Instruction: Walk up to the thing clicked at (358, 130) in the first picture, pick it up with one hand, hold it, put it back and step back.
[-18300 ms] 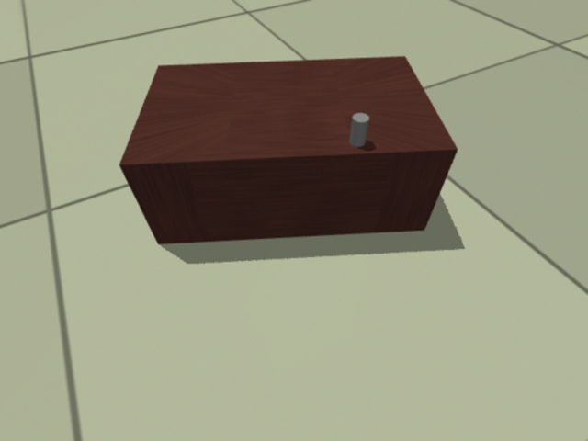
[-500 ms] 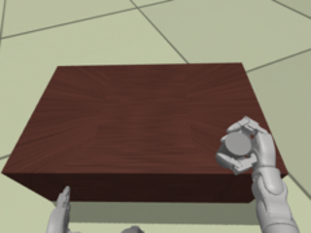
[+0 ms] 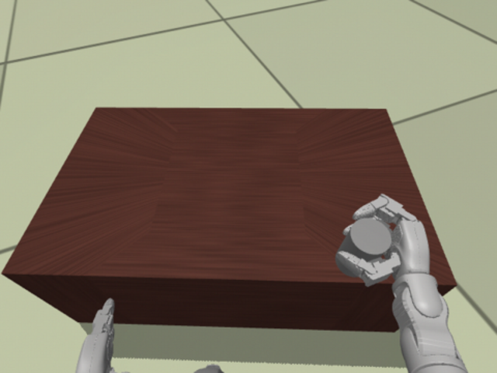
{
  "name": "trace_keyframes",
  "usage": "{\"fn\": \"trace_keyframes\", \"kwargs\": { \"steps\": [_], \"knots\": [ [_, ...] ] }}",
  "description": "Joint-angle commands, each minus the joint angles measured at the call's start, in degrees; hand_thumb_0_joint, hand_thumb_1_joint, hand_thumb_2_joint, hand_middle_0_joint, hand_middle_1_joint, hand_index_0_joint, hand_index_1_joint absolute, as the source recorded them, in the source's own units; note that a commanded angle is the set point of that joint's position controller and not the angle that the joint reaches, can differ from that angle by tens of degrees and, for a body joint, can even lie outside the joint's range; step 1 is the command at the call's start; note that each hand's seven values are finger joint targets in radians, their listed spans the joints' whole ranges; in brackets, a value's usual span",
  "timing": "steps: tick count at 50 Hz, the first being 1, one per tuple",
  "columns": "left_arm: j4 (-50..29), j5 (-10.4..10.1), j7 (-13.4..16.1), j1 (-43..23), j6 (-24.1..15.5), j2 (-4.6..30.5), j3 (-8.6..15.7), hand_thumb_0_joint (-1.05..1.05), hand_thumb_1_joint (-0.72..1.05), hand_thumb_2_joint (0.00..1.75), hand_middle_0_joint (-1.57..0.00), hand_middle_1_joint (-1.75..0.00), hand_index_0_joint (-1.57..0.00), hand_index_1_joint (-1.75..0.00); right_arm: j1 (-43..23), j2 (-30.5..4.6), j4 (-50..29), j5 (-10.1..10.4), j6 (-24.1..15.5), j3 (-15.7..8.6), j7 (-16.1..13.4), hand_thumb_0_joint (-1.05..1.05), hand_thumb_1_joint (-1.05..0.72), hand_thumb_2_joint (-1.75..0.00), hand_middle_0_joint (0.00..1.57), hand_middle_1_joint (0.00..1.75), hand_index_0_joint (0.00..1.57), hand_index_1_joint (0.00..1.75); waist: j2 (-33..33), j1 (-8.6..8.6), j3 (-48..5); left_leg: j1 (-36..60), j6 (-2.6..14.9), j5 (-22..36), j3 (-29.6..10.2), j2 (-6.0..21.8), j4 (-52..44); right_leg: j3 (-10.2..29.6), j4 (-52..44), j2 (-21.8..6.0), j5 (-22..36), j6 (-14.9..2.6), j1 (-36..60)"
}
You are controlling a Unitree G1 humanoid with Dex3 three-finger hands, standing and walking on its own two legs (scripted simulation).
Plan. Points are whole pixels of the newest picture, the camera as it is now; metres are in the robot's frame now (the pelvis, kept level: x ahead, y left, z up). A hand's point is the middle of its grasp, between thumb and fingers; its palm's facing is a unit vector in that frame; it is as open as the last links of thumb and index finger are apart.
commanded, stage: crouch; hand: right
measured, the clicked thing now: (360, 249) +0.31 -0.15 +0.03
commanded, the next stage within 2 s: lower in 1.06 s
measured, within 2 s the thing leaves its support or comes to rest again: neither
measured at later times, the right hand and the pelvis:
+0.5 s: hand (349, 229) +0.38 -0.16 -0.03, palm faces +0.09 +1.00 +0.03, open 9.1 cm; pelvis -0.01 +0.01 -0.04, yaw +0 degrees
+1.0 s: hand (339, 229) +0.42 -0.16 -0.09, palm faces +0.06 +1.00 +0.02, open 9.1 cm; pelvis -0.02 +0.00 -0.08, yaw +1 degrees
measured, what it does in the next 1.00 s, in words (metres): lowers itself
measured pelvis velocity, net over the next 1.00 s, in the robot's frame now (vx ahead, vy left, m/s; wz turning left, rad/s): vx -0.02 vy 0.00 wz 0.01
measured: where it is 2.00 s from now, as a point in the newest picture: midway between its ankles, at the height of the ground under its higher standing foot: outside the picture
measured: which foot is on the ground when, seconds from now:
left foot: down 0.00-1.00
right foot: down 0.00-1.00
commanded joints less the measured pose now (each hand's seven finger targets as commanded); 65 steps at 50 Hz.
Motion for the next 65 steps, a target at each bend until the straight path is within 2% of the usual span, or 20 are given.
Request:
{"fn": "trace_keyframes", "kwargs": {
  "steps": [1, 4, 7, 11, 17, 19, 21, 25, 26, 29, 32, 34, 35, 36, 38, 47, 52, 54, 56, 65],
  "knots": [
    [-7.28, 0.2, 0.24, -3.27, -2.85, 7.16, 4.19, 0.0, -0.52, 0.03, -0.04, -0.05, -0.06, -0.03, -18.7, -8.0, -11.03, 0.53, -5.94, -5.64, -1.76, 0.0, -0.22, -1.35, 1.34, 1.48, 1.39, 1.48, 2.32, 0.31, -6.9, 6.91, 0.83, 5.11, 0.34, -0.67, -4.69, 2.54, -9.09, -0.99, 7.22, 0.17, -3.87],
    [-8.91, 0.62, 0.2, -4.87, -3.17, 8.38, 5.65, 0.0, -0.52, 0.02, -0.04, -0.04, -0.06, -0.02, -19.57, -5.63, -8.9, -1.03, -6.58, -2.14, -1.12, 0.0, -0.2, -1.33, 1.3, 1.45, 1.35, 1.45, 2.2, 1.94, -8.06, 5.72, 0.8, 4.08, -0.74, -0.27, -4.49, 1.34, -7.16, -0.45, 5.58, -0.33, -4.22],
    [-11.06, 0.65, 0.04, -3.51, -3.79, 5.4, 1.83, 0.0, -0.52, 0.02, -0.04, -0.04, -0.06, -0.03, -22.5, -4.47, -6.09, -1.39, -7.62, -0.91, -0.06, 0.0, -0.16, -1.27, 1.24, 1.39, 1.29, 1.39, 1.82, 2.44, -12.29, 5.88, 0.81, 7.9, -0.62, -0.3, -2.53, 1.62, -5.44, -0.42, 9.59, -0.13, -3.51],
    [-13.86, 1.16, 0.02, -2.81, -4.33, 6.2, 1.68, 0.0, -0.53, 0.03, -0.04, -0.05, -0.05, -0.03, -27.73, -7.76, 1.06, -1.22, -9.6, -5.34, 0.79, 0.0, -0.13, -1.26, 1.24, 1.38, 1.29, 1.38, 2.32, 3.34, -16.39, 3.94, 0.8, 8.63, -0.78, -0.2, 0.19, 2.15, -2.51, -0.19, 10.08, -0.05, -5.97],
    [-17.78, 2.08, -0.13, 1.93, -5.25, 9.06, 5.33, 0.0, -0.52, 0.03, -0.04, -0.05, -0.06, -0.03, -35.08, -14.09, 5.91, -1.88, -13.99, -11.11, 0.45, 0.0, -0.17, -1.34, 1.31, 1.47, 1.36, 1.47, -1.53, 4.05, -20.39, -0.02, 0.79, 7.25, -1.83, -0.27, 3.41, 1.61, 1.77, 0.23, 8.58, 0.11, -8.45],
    [-17.17, 2.6, -0.42, 3.87, -5.33, 9.13, 6.05, 0.0, -0.52, 0.04, -0.04, -0.05, -0.06, -0.03, -37.74, -13.49, 6.63, -2.3, -15.45, -10.91, 0.61, 0.0, -0.17, -1.36, 1.33, 1.49, 1.38, 1.49, -1.62, 4.61, -21.49, -0.66, 1.05, 10.07, -1.91, -0.38, 5.41, 1.48, 4.0, 0.32, 11.13, 0.2, -10.87],
    [-20.08, 2.75, -1.06, 2.06, -5.69, 6.46, 3.1, 0.0, -0.53, 0.04, -0.04, -0.05, -0.06, -0.04, -38.22, -11.86, 10.75, -2.88, -16.21, -10.23, 0.86, 0.0, -0.16, -1.37, 1.33, 1.5, 1.38, 1.5, -1.95, 3.96, -21.04, -2.18, 1.29, 8.78, -1.85, -0.48, 6.93, 1.53, 5.25, 0.35, 10.26, 0.31, -13.9],
    [-24.51, 3.28, -1.35, 2.12, -6.06, 7.71, 3.47, 0.0, -0.54, 0.05, -0.05, -0.05, -0.05, -0.04, -41.87, -11.71, 14.62, -3.74, -17.84, -10.21, 1.8, 0.0, -0.13, -1.34, 1.28, 1.46, 1.34, 1.46, -2.2, 5.12, -26.59, -2.48, 1.64, 9.59, -1.59, -0.82, 9.46, 1.95, 7.31, 0.07, 11.08, 0.66, -16.02],
    [-26.33, 3.15, -1.06, 1.68, -6.1, 10.28, 5.57, 0.0, -0.54, 0.05, -0.04, -0.05, -0.05, -0.04, -40.89, -14.3, 17.39, -4.14, -17.71, -12.02, 1.92, 0.0, -0.14, -1.33, 1.28, 1.45, 1.34, 1.45, -2.44, 5.4, -28.25, -2.93, 1.57, 9.62, -1.51, -0.9, 9.74, 2.07, 7.9, -0.08, 11.72, 0.71, -14.9],
    [-26.58, 3.42, -1.26, 5.17, -5.32, 11.06, 5.86, 0.0, -0.53, 0.04, -0.04, -0.05, -0.05, -0.04, -40.16, -16.53, 20.81, -4.56, -17.73, -14.34, 2.12, 0.0, -0.14, -1.33, 1.29, 1.46, 1.35, 1.46, -3.65, 5.68, -29.0, -4.22, 1.86, 10.8, -0.62, -1.41, 11.53, 2.64, 8.81, -0.29, 15.36, 1.17, -15.49],
    [-31.47, 3.42, -1.67, 5.62, -5.41, 11.46, 6.66, 0.0, -0.53, 0.04, -0.04, -0.05, -0.05, -0.03, -45.44, -14.75, 17.05, -3.68, -18.73, -13.43, 2.24, 0.0, -0.14, -1.36, 1.31, 1.49, 1.37, 1.49, -3.38, 7.17, -31.48, -3.99, 1.83, 10.67, -0.46, -1.67, 11.77, 2.51, 9.85, -0.36, 14.37, 1.11, -15.19],
    [-30.65, 3.64, -2.11, 7.13, -5.14, 9.65, 4.6, 0.0, -0.53, 0.04, -0.04, -0.05, -0.05, -0.03, -43.7, -14.29, 19.96, -3.9, -18.84, -13.94, 2.1, 0.0, -0.14, -1.35, 1.31, 1.48, 1.36, 1.48, -2.57, 7.09, -27.63, -6.11, 2.01, 9.65, -0.29, -1.85, 12.53, 2.52, 10.24, -0.42, 13.73, 1.12, -18.19],
    [-28.85, 3.8, -2.13, 9.23, -4.96, 10.8, 6.3, 0.0, -0.53, 0.04, -0.04, -0.05, -0.06, -0.04, -42.25, -15.54, 24.79, -4.45, -18.7, -15.21, 1.95, 0.0, -0.16, -1.37, 1.33, 1.5, 1.38, 1.5, -3.08, 7.18, -24.57, -8.33, 1.99, 8.1, -0.31, -1.88, 12.94, 2.41, 10.58, -0.26, 12.43, 1.07, -19.48],
    [-28.97, 3.83, -2.41, 8.56, -5.03, 9.15, 4.62, 0.0, -0.53, 0.04, -0.04, -0.05, -0.06, -0.04, -43.76, -14.29, 23.2, -4.53, -19.19, -14.06, 2.04, 0.0, -0.15, -1.36, 1.32, 1.49, 1.37, 1.49, -3.14, 7.84, -23.62, -9.44, 2.04, 7.45, -0.25, -1.91, 13.03, 2.54, 10.88, -0.42, 11.65, 1.02, -20.35],
    [-30.21, 4.17, -2.4, 7.34, -5.23, 10.99, 7.4, 0.0, -0.53, 0.04, -0.04, -0.05, -0.06, -0.04, -47.21, -16.0, 20.81, -5.49, -20.06, -14.67, 1.67, 0.0, -0.16, -1.35, 1.3, 1.47, 1.36, 1.47, -4.53, 8.4, -25.62, -11.28, 2.2, 7.21, -0.39, -1.75, 14.34, 2.72, 11.8, -0.66, 11.6, 1.09, -19.7],
    [-33.69, 5.41, -3.43, 7.57, -5.14, 11.79, 7.78, 0.0, -0.53, 0.04, -0.04, -0.05, -0.05, -0.04, -51.05, -16.61, 21.32, -6.87, -21.05, -14.82, 1.38, 0.0, -0.16, -1.31, 1.28, 1.43, 1.32, 1.43, -11.08, 9.48, -34.71, -18.89, 2.53, 6.9, 1.02, -2.5, 18.86, 5.57, 15.61, -2.0, 20.88, 2.5, -14.09],
    [-34.84, 5.11, -3.36, 8.08, -4.51, 12.33, 7.86, 0.0, -0.52, 0.03, -0.04, -0.04, -0.05, -0.03, -49.88, -17.9, 27.42, -7.11, -20.07, -16.49, 0.78, 0.0, -0.15, -1.32, 1.28, 1.44, 1.33, 1.44, -6.72, 10.21, -31.26, -13.73, 2.54, 6.72, 0.48, -2.14, 18.42, 3.57, 16.22, -0.6, 11.57, 1.37, -24.16],
    [-36.88, 5.09, -3.39, 8.0, -4.61, 12.2, 7.91, 0.0, -0.52, 0.03, -0.04, -0.04, -0.05, -0.03, -53.07, -19.28, 22.11, -7.16, -20.52, -16.97, 0.62, 0.0, -0.15, -1.32, 1.28, 1.44, 1.33, 1.44, -7.9, 9.62, -33.96, -12.83, 2.56, 6.67, -0.04, -1.98, 18.48, 3.29, 16.42, -0.55, 10.7, 1.25, -23.97],
    [-37.55, 4.76, -3.49, 7.34, -4.47, 11.85, 7.06, 0.0, -0.52, 0.03, -0.04, -0.04, -0.05, -0.03, -49.24, -17.29, 30.15, -7.47, -19.48, -16.73, 0.84, 0.0, -0.15, -1.33, 1.29, 1.45, 1.34, 1.45, -4.85, 10.53, -29.57, -14.59, 2.37, 5.2, 0.48, -2.12, 18.35, 3.57, 16.53, -0.52, 8.95, 1.09, -26.04],
    [-40.27, 5.42, -3.69, 8.02, -5.95, 11.91, 7.78, 0.0, -0.54, 0.04, -0.05, -0.05, -0.05, -0.04, -53.12, -20.16, 31.46, -8.03, -21.84, -18.95, 1.68, 0.0, -0.17, -1.33, 1.28, 1.45, 1.33, 1.45, -6.05, 12.91, -30.81, -17.02, 2.43, 5.76, -0.23, -1.98, 21.22, 3.71, 20.63, -0.61, 8.15, 0.58, -30.07]
  ]
}}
